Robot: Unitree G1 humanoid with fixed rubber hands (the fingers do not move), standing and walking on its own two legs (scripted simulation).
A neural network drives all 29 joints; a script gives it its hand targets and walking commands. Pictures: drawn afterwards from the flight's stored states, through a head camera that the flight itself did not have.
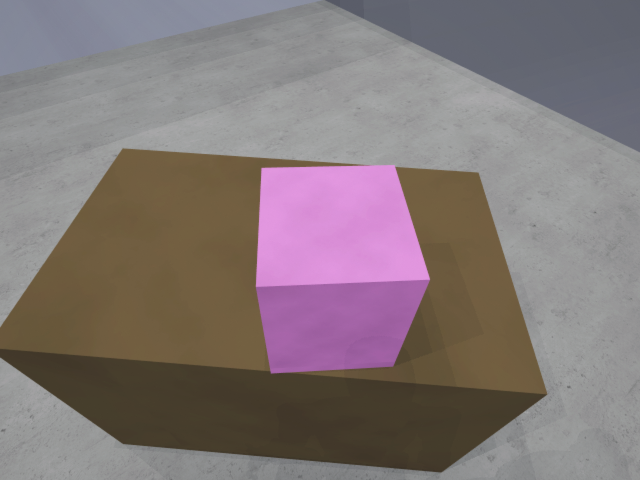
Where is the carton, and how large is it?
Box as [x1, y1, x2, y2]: [256, 165, 429, 372]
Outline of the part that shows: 394,165 262,168 256,290 271,372 359,368 393,365 429,280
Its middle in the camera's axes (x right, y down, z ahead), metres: +0.02 +0.06 +0.60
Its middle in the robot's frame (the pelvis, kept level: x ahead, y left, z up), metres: +0.42 -0.02 -0.02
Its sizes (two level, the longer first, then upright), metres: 0.210 0.200 0.250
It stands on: a pedestal, 0.63 m high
